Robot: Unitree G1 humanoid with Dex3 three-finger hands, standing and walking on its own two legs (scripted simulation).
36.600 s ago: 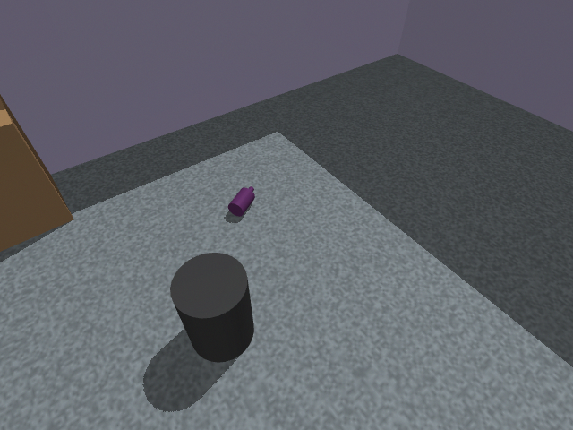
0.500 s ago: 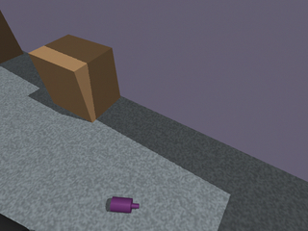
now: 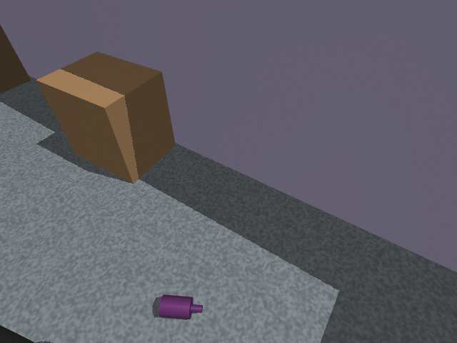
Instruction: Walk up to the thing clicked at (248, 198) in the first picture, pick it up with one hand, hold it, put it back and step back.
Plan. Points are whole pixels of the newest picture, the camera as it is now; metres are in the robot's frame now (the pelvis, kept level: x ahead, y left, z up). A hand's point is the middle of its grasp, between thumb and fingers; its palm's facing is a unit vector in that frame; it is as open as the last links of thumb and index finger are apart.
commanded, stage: stand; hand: left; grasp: from above
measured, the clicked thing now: (182, 307) +0.45 +0.20 -0.74
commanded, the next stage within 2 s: step back in 0.52 s
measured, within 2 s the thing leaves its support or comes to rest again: neither
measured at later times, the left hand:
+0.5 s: hand out of the picture +0.07 +0.24 -0.16, palm faces +0.00 -0.94 -0.35, open 7.4 cm
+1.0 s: hand out of the picture +0.06 +0.31 -0.18, palm faces -0.05 -0.93 -0.36, open 7.4 cm
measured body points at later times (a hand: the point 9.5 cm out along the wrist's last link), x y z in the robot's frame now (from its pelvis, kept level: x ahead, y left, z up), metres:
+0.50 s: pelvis +0.00 -0.01 +0.00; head +0.01 -0.02 +0.45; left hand +0.07 +0.29 -0.13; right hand +0.06 -0.31 -0.14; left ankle -0.01 +0.11 -0.75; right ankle -0.01 -0.10 -0.75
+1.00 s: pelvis -0.08 +0.05 -0.01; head -0.01 +0.08 +0.43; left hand +0.07 +0.36 -0.15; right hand -0.01 -0.27 -0.12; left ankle -0.07 +0.15 -0.75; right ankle -0.09 -0.09 -0.68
